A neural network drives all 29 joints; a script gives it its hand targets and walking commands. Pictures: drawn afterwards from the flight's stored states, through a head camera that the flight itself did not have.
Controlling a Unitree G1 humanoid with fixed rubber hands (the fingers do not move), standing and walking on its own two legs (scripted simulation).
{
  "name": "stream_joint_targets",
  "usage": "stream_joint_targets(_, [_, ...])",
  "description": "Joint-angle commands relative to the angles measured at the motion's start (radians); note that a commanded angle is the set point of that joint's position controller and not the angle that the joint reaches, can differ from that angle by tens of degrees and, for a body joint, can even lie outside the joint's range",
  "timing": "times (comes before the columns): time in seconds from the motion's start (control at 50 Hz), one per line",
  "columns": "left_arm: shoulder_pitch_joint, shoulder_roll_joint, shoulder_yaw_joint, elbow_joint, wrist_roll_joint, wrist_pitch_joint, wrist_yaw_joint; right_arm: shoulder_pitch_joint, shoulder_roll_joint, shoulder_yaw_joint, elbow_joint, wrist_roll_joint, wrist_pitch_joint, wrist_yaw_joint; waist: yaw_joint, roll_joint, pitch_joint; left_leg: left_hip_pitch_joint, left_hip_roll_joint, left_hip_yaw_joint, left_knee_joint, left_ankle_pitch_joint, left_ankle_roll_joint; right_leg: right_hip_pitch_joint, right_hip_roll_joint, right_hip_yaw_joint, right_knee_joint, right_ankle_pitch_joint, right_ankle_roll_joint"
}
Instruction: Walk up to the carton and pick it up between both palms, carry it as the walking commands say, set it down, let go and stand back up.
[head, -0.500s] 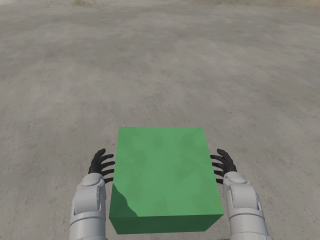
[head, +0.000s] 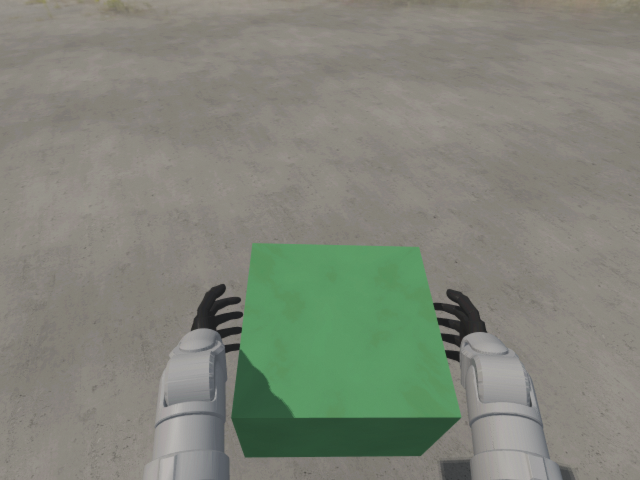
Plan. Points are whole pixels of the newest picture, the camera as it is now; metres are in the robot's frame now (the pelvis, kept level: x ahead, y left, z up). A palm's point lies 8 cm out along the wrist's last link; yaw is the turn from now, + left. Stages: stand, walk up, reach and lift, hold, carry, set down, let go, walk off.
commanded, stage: reach and lift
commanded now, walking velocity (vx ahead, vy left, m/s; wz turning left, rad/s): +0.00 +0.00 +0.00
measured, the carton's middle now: (335, 348) +0.34 +0.01 -0.03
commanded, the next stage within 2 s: hold in 1.04 s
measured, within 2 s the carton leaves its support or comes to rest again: neither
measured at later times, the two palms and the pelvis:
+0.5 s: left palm (209, 345) +0.29 +0.17 +0.06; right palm (479, 351) +0.29 -0.17 +0.05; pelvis +0.00 +0.00 +0.00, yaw +0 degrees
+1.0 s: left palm (201, 345) +0.28 +0.17 +0.06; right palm (474, 353) +0.28 -0.16 +0.05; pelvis +0.00 +0.00 +0.00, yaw +0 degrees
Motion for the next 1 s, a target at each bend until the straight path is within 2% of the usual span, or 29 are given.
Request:
stream_joint_targets(0.0, [-0.466,-0.859,-0.588,0.062,-0.283,0.001,-0.279,-0.481,0.831,0.518,-0.022,0.262,-0.024,0.267,-0.003,-0.015,-0.166,0.152,-0.068,0.055,-0.022,0.133,-0.015,-0.068,0.066,-0.044,-0.084,0.164,-0.005])
stream_joint_targets(0.04, [-0.466,-0.877,-0.602,0.04,-0.291,-0.003,-0.283,-0.504,0.845,0.535,-0.055,0.276,-0.03,0.273,-0.002,-0.039,-0.236,0.164,-0.069,0.045,-0.021,0.187,-0.014,-0.036,0.076,-0.051,-0.081,0.208,-0.004])
stream_joint_targets(0.06, [-0.463,-0.886,-0.613,0.043,-0.307,-0.01,-0.272,-0.555,0.847,0.565,-0.093,0.305,-0.041,0.278,0.011,0.001,-0.282,0.19,-0.058,0.036,-0.008,0.214,-0.016,-0.022,0.073,-0.05,-0.054,0.223,-0.006])
stream_joint_targets(0.08, [-0.466,-0.906,-0.632,0.032,-0.322,-0.016,-0.272,-0.539,0.862,0.57,-0.082,0.308,-0.038,0.275,-0.018,-0.037,-0.258,0.214,-0.053,0.03,-0.006,0.23,-0.01,-0.061,0.07,-0.046,-0.061,0.232,0.0])
stream_joint_targets(0.1, [-0.425,-0.904,-0.596,0.075,-0.29,0.003,-0.27,-0.534,0.838,0.555,-0.089,0.302,-0.03,0.279,0.006,-0.025,-0.241,0.174,-0.057,0.035,-0.027,0.183,-0.014,-0.022,0.073,-0.052,-0.071,0.2,-0.009])
stream_joint_targets(0.16, [-0.481,-0.868,-0.607,0.056,-0.291,-0.005,-0.268,-0.443,0.811,0.484,0.033,0.259,-0.024,0.281,-0.031,0.034,-0.151,0.147,-0.054,0.037,-0.036,0.119,-0.02,-0.08,0.072,-0.052,-0.077,0.129,-0.021])
stream_joint_targets(0.2, [-0.516,-0.877,-0.609,0.017,-0.299,-0.017,-0.272,-0.49,0.834,0.506,-0.01,0.27,-0.035,0.294,-0.018,-0.002,-0.223,0.149,-0.052,0.034,-0.035,0.134,-0.017,-0.061,0.078,-0.054,-0.07,0.138,-0.02])
stream_joint_targets(0.22, [-0.487,-0.91,-0.619,0.049,-0.298,-0.01,-0.272,-0.52,0.819,0.513,-0.045,0.286,-0.04,0.293,-0.013,0.065,-0.194,0.158,-0.045,0.031,-0.025,0.134,-0.021,-0.072,0.065,-0.043,-0.065,0.124,-0.028])
stream_joint_targets(0.24, [-0.482,-0.892,-0.603,0.05,-0.285,-0.011,-0.273,-0.52,0.832,0.522,-0.047,0.282,-0.041,0.293,-0.015,0.012,-0.221,0.159,-0.048,0.032,-0.03,0.115,-0.013,-0.062,0.069,-0.044,-0.07,0.127,-0.016])
stream_joint_targets(0.28, [-0.454,-0.9,-0.625,0.008,-0.298,-0.017,-0.274,-0.493,0.858,0.548,-0.078,0.296,-0.041,0.292,-0.011,0.009,-0.256,0.174,-0.052,0.027,-0.023,0.191,-0.009,-0.039,0.067,-0.04,-0.061,0.195,-0.01])
stream_joint_targets(0.4, [-0.422,-0.853,-0.597,0.072,-0.279,-0.015,-0.29,-0.495,0.869,0.557,-0.082,0.276,-0.024,0.267,-0.012,-0.057,-0.18,0.139,-0.066,0.032,-0.032,0.106,0.014,-0.039,0.06,-0.038,-0.073,0.15,0.004])
stream_joint_targets(0.42, [-0.481,-0.85,-0.598,0.048,-0.279,-0.017,-0.291,-0.459,0.877,0.537,-0.044,0.264,-0.015,0.269,-0.01,-0.006,-0.166,0.132,-0.067,0.039,-0.033,0.089,0.011,-0.042,0.061,-0.041,-0.075,0.137,-0.001])
stream_joint_targets(0.44, [-0.502,-0.84,-0.592,0.044,-0.279,-0.024,-0.295,-0.466,0.866,0.523,-0.019,0.248,-0.017,0.271,-0.019,-0.055,-0.151,0.158,-0.06,0.031,-0.035,0.062,0.006,-0.092,0.069,-0.049,-0.082,0.085,-0.005])
stream_joint_targets(0.46, [-0.479,-0.829,-0.586,0.044,-0.267,-0.026,-0.295,-0.468,0.884,0.531,-0.039,0.256,-0.018,0.267,0.002,-0.005,-0.144,0.149,-0.072,0.049,-0.033,0.086,0.015,-0.068,0.055,-0.035,-0.082,0.126,-0.003])
stream_joint_targets(0.5, [-0.505,-0.847,-0.612,0.048,-0.297,-0.022,-0.306,-0.487,0.876,0.558,-0.057,0.262,-0.025,0.265,-0.013,-0.033,-0.181,0.157,-0.072,0.048,-0.025,0.078,0.015,-0.082,0.057,-0.043,-0.082,0.12,0.002])
stream_joint_targets(0.54, [-0.448,-0.844,-0.62,0.014,-0.286,-0.024,-0.308,-0.451,0.906,0.578,-0.089,0.277,-0.025,0.261,0.0,-0.053,-0.229,0.179,-0.067,0.041,-0.016,0.181,0.014,-0.036,0.057,-0.039,-0.066,0.251,0.014])
stream_joint_targets(0.58, [-0.45,-0.852,-0.644,0.011,-0.306,-0.024,-0.304,-0.393,0.895,0.576,-0.076,0.272,-0.024,0.249,-0.034,-0.011,-0.238,0.173,-0.068,0.037,-0.023,0.178,0.005,-0.025,0.053,-0.031,-0.06,0.268,0.006])
stream_joint_targets(0.64, [-0.427,-0.835,-0.655,-0.021,-0.297,-0.023,-0.304,-0.449,0.869,0.595,-0.148,0.282,-0.027,0.242,-0.011,-0.018,-0.227,0.156,-0.072,0.035,-0.022,0.189,0.004,-0.02,0.065,-0.049,-0.067,0.231,0.005])
stream_joint_targets(0.66, [-0.453,-0.835,-0.66,-0.018,-0.301,-0.019,-0.304,-0.399,0.872,0.569,-0.097,0.274,-0.022,0.247,-0.018,0.042,-0.195,0.137,-0.072,0.046,-0.026,0.139,0.004,-0.039,0.058,-0.045,-0.077,0.185,0.0])
stream_joint_targets(0.68, [-0.461,-0.853,-0.65,0.008,-0.306,-0.018,-0.304,-0.408,0.87,0.558,-0.085,0.263,-0.017,0.248,-0.04,-0.028,-0.174,0.161,-0.069,0.035,-0.034,0.105,0.006,-0.07,0.065,-0.043,-0.083,0.148,-0.004])
stream_joint_targets(0.7, [-0.441,-0.828,-0.637,0.008,-0.287,-0.015,-0.304,-0.409,0.858,0.554,-0.099,0.24,-0.011,0.24,-0.032,-0.037,-0.128,0.138,-0.071,0.037,-0.035,0.07,0.012,-0.08,0.06,-0.048,-0.091,0.112,0.0])
stream_joint_targets(0.72, [-0.472,-0.828,-0.632,0.01,-0.288,-0.016,-0.307,-0.471,0.851,0.566,-0.137,0.254,-0.018,0.244,-0.018,0.012,-0.137,0.119,-0.073,0.042,-0.032,0.02,0.015,-0.064,0.051,-0.044,-0.077,0.07,-0.007])
stream_joint_targets(0.74, [-0.478,-0.8,-0.592,0.057,-0.255,-0.012,-0.306,-0.447,0.85,0.53,-0.059,0.237,-0.008,0.243,-0.007,0.013,-0.099,0.105,-0.079,0.046,-0.035,0.0,0.009,-0.076,0.05,-0.043,-0.092,0.039,-0.007])
stream_joint_targets(0.76, [-0.443,-0.823,-0.596,0.06,-0.271,-0.012,-0.304,-0.452,0.862,0.552,-0.068,0.251,-0.001,0.247,-0.02,-0.065,-0.07,0.129,-0.069,0.041,-0.029,0.013,0.017,-0.128,0.06,-0.054,-0.093,0.032,0.0])
stream_joint_targets(0.8, [-0.537,-0.83,-0.634,-0.027,-0.294,-0.032,-0.308,-0.464,0.908,0.58,-0.079,0.266,-0.015,0.258,0.004,-0.012,-0.208,0.148,-0.07,0.034,-0.018,0.045,0.01,-0.057,0.054,-0.048,-0.076,0.062,-0.008])
stream_joint_targets(0.84, [-0.499,-0.842,-0.63,0.013,-0.289,-0.035,-0.303,-0.49,0.887,0.584,-0.084,0.271,-0.025,0.258,0.009,-0.037,-0.224,0.161,-0.067,0.038,-0.015,0.077,0.003,-0.053,0.068,-0.056,-0.076,0.084,-0.001])
stream_joint_targets(0.86, [-0.512,-0.834,-0.645,-0.005,-0.298,-0.039,-0.299,-0.475,0.889,0.587,-0.098,0.273,-0.031,0.253,-0.005,0.021,-0.242,0.183,-0.072,0.042,-0.014,0.106,0.003,-0.049,0.054,-0.041,-0.062,0.138,-0.007])
stream_joint_targets(0.92, [-0.454,-0.845,-0.662,-0.016,-0.31,-0.027,-0.298,-0.409,0.881,0.589,-0.102,0.267,-0.025,0.239,-0.015,-0.035,-0.242,0.183,-0.064,0.027,-0.019,0.225,0.005,-0.023,0.06,-0.043,-0.07,0.253,0.005])
stream_joint_targets(0.98, [-0.436,-0.836,-0.631,0.055,-0.276,-0.004,-0.297,-0.399,0.826,0.531,-0.073,0.227,-0.013,0.236,-0.032,0.008,-0.148,0.171,-0.064,0.032,-0.028,0.099,-0.004,-0.085,0.066,-0.053,-0.09,0.108,-0.014])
